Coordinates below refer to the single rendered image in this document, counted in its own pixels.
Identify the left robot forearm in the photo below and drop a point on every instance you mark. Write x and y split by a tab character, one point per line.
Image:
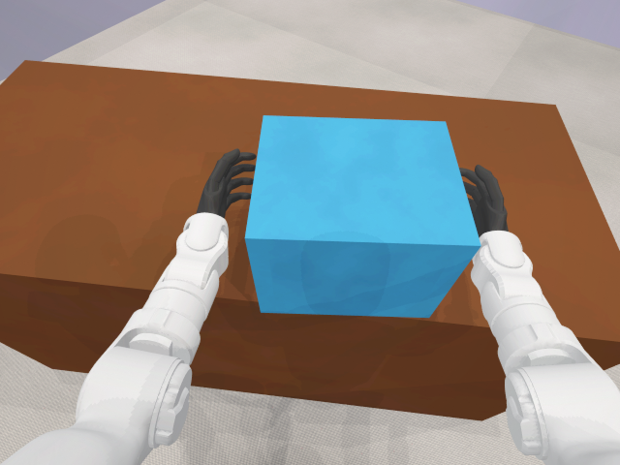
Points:
171	319

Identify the robot right upper arm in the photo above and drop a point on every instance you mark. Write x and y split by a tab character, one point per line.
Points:
565	414

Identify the robot left upper arm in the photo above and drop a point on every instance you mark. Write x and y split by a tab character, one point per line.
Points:
134	402

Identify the pedestal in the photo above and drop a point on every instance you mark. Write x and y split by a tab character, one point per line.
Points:
101	167

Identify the right robot forearm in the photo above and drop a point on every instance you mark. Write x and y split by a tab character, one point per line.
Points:
520	318

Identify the carton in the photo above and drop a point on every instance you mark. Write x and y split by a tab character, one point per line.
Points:
357	217

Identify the robot right hand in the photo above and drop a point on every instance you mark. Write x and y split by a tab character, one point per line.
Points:
487	205

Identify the robot left hand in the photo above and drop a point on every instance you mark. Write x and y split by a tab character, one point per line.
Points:
216	197

